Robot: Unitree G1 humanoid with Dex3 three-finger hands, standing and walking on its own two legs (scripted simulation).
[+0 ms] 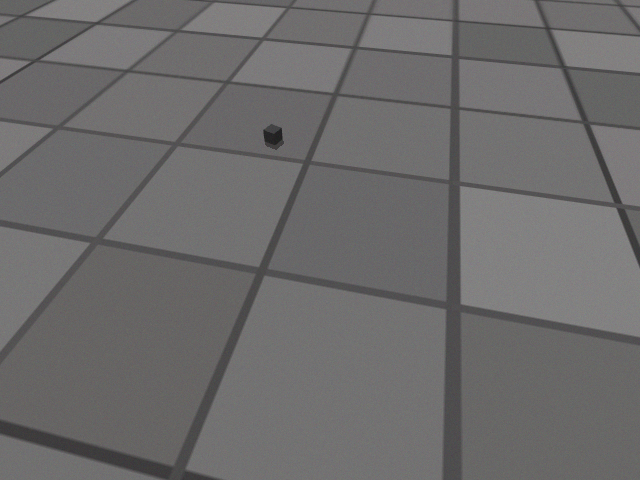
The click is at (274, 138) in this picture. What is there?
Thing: cube
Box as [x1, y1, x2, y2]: [263, 124, 282, 144]
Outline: 270,124 263,130 264,140 275,144 282,138 281,128
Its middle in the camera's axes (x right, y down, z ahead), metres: -0.27 -0.62 +2.19
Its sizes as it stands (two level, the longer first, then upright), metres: 0.072 0.072 0.072
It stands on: the floor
